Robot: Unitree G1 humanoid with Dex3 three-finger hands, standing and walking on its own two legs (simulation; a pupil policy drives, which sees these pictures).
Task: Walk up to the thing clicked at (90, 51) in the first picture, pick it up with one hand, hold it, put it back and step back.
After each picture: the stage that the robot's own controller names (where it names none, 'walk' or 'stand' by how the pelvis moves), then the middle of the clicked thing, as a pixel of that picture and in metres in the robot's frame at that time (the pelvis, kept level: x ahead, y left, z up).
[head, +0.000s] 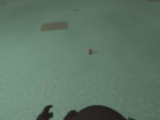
stand; (90, 51) +1.34 -0.02 -0.72
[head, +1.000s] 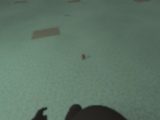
walk; (83, 56) +1.21 +0.19 -0.70
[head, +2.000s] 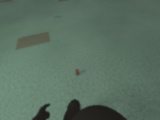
walk; (77, 72) +0.77 +0.24 -0.71
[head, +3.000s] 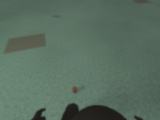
walk; (74, 90) +0.44 +0.17 -0.69
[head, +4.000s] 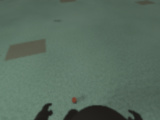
stand; (74, 100) +0.31 +0.18 -0.72
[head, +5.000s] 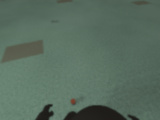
stand; (73, 102) +0.30 +0.18 -0.73
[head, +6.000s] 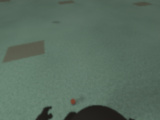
stand; (73, 102) +0.30 +0.19 -0.73
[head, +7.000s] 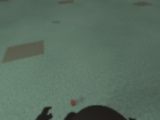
stand; (73, 102) +0.29 +0.19 -0.73
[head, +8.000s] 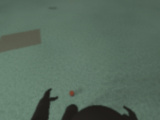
go down; (71, 93) +0.31 +0.19 -0.70
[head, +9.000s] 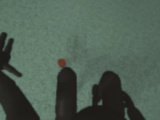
go down; (62, 63) +0.38 +0.22 -0.28
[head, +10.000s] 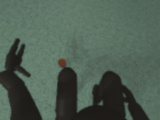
close in; (62, 63) +0.38 +0.22 -0.28
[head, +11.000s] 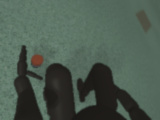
close; (36, 61) +0.37 +0.25 -0.21
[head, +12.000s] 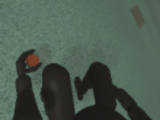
close; (32, 61) +0.36 +0.26 -0.22
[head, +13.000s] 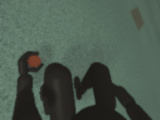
lift; (33, 62) +0.35 +0.25 -0.23
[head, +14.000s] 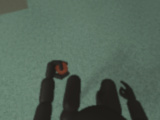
lift; (62, 70) +0.31 +0.20 -0.03
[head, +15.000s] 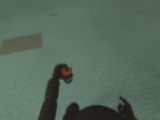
hold; (67, 75) +0.31 +0.17 +0.00
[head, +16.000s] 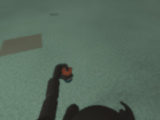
hold; (67, 75) +0.32 +0.17 -0.01
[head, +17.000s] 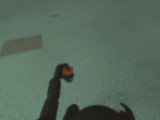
hold; (68, 74) +0.32 +0.16 +0.00
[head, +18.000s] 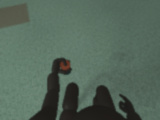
crouch; (66, 68) +0.36 +0.18 -0.07
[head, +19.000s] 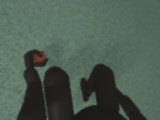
lower; (40, 60) +0.38 +0.24 -0.21
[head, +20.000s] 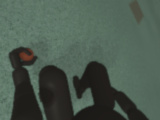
lower; (27, 58) +0.39 +0.27 -0.22
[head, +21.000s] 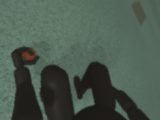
lower; (29, 57) +0.39 +0.27 -0.22
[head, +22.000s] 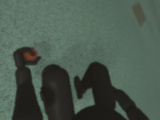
lower; (30, 57) +0.38 +0.26 -0.22
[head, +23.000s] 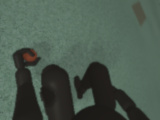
loosen; (30, 58) +0.38 +0.27 -0.22
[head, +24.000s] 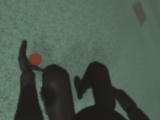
withdraw; (34, 61) +0.37 +0.24 -0.22
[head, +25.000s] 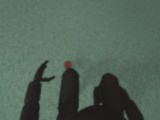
walk; (67, 65) +0.39 +0.20 -0.31
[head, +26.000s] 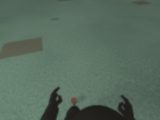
stand; (73, 101) +0.31 +0.15 -0.66
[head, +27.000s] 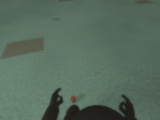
stand; (73, 99) +0.33 +0.17 -0.66
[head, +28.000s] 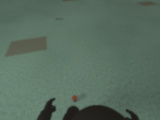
stand; (74, 98) +0.33 +0.16 -0.69
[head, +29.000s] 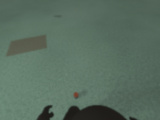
walk; (76, 95) +0.35 +0.16 -0.71
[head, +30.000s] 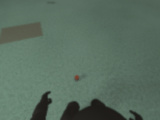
walk; (76, 78) +0.52 +0.12 -0.70
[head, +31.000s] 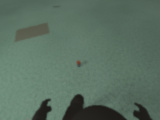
walk; (78, 63) +0.83 +0.23 -0.69
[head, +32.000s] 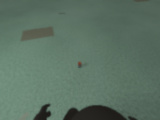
stand; (79, 64) +0.94 +0.17 -0.71
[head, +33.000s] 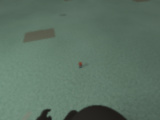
stand; (80, 65) +0.96 +0.17 -0.72
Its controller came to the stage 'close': yes
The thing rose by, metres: 0.72
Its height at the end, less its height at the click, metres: +0.00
